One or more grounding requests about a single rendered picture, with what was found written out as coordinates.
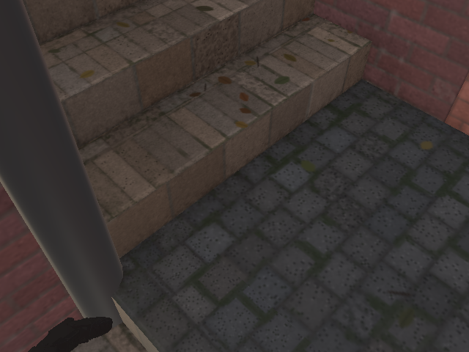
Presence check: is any left robot hand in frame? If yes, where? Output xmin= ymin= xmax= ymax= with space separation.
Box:
xmin=28 ymin=317 xmax=113 ymax=352

